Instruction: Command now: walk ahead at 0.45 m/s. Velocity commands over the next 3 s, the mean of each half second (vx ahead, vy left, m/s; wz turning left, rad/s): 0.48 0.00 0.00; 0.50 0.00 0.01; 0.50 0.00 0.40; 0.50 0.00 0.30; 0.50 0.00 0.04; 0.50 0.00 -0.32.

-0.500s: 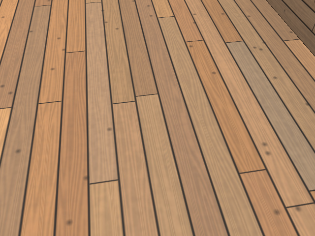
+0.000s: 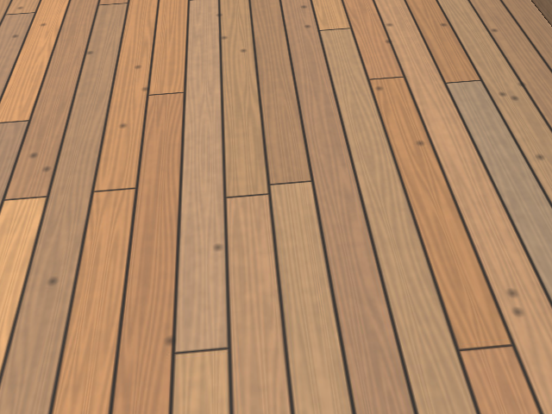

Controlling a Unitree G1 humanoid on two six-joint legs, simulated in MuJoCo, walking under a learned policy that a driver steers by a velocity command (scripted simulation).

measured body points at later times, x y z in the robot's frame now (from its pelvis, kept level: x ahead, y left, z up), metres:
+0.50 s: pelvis +0.29 +0.05 +0.01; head +0.30 +0.05 +0.46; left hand +0.45 +0.31 -0.10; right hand +0.27 -0.21 -0.13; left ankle +0.23 +0.13 -0.74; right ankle +0.47 -0.13 -0.67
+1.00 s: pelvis +0.58 -0.01 +0.01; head +0.60 -0.02 +0.46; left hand +0.59 +0.25 -0.13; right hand +0.73 -0.28 -0.11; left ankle +0.72 +0.17 -0.67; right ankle +0.55 -0.10 -0.74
